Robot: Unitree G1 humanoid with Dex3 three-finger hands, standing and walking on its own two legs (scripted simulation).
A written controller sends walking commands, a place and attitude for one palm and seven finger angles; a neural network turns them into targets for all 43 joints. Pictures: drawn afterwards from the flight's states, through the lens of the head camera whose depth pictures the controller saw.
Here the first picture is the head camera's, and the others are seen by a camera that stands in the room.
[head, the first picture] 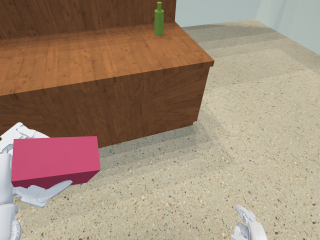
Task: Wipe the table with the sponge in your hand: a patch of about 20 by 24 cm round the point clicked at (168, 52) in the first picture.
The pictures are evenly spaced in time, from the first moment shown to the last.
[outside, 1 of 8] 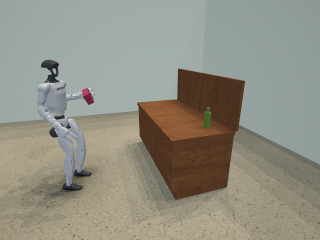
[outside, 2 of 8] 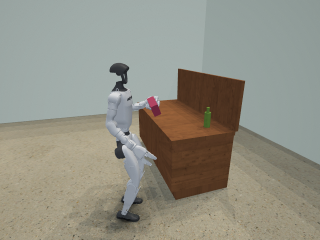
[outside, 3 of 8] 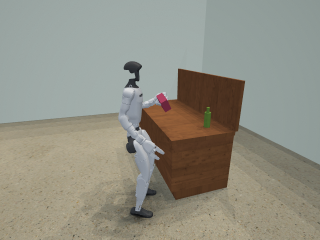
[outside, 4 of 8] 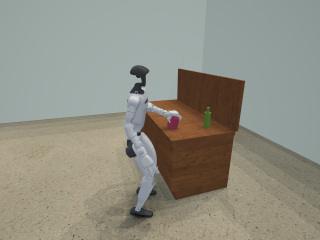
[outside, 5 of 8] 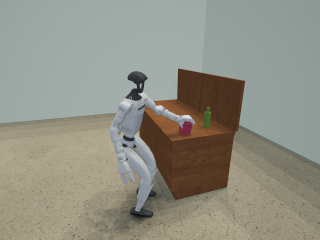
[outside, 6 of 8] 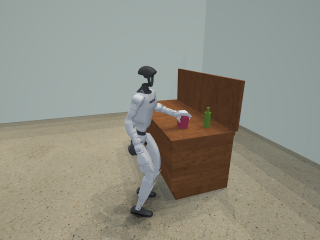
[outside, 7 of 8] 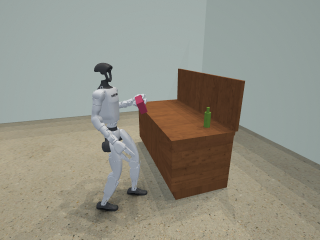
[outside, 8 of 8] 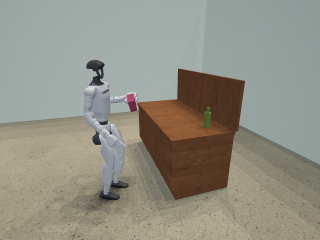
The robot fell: no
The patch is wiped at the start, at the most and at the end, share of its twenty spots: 0.00 0.85 0.85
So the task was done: no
